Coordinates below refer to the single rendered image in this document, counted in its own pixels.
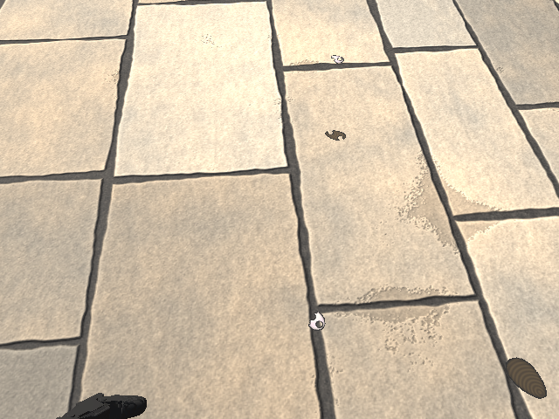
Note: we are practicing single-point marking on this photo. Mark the left robot hand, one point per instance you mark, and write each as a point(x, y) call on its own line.
point(108, 407)

